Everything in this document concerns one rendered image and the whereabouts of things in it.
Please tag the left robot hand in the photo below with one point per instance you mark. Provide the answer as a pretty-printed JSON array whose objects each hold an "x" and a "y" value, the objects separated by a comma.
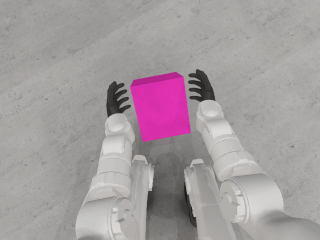
[{"x": 112, "y": 105}]

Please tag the carton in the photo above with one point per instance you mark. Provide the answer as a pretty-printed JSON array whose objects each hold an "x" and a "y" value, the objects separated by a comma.
[{"x": 161, "y": 106}]

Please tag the left robot forearm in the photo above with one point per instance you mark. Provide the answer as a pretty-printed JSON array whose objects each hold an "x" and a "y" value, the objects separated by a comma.
[{"x": 113, "y": 172}]

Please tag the robot right upper arm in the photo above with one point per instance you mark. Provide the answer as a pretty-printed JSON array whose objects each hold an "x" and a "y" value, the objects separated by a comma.
[{"x": 255, "y": 203}]

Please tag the left robot shin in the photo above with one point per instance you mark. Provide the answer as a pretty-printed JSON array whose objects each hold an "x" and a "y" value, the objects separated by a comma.
[{"x": 139, "y": 157}]

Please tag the robot shin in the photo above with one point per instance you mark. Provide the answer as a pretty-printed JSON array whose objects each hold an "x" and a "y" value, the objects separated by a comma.
[
  {"x": 197, "y": 161},
  {"x": 139, "y": 157}
]

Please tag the right robot forearm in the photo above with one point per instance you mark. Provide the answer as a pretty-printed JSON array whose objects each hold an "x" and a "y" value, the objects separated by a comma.
[{"x": 229, "y": 157}]

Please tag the right robot hand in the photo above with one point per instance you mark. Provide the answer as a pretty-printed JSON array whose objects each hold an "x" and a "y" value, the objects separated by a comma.
[{"x": 206, "y": 90}]

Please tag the robot left upper arm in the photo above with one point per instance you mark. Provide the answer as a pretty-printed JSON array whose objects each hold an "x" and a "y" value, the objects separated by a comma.
[{"x": 110, "y": 218}]

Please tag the right robot shin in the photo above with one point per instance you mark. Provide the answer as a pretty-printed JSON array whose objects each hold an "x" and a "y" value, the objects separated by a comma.
[{"x": 197, "y": 161}]

